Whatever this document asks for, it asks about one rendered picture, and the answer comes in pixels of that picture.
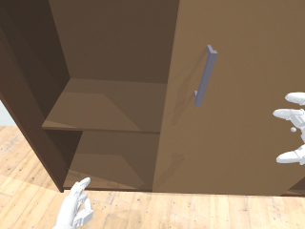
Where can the handle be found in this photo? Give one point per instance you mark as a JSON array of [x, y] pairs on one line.
[[209, 65]]

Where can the left robot hand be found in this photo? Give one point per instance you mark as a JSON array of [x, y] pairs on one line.
[[71, 204]]

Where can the right robot hand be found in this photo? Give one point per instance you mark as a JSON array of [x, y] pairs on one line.
[[298, 119]]

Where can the wardrobe door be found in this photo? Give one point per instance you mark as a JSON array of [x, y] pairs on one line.
[[299, 186], [229, 144]]

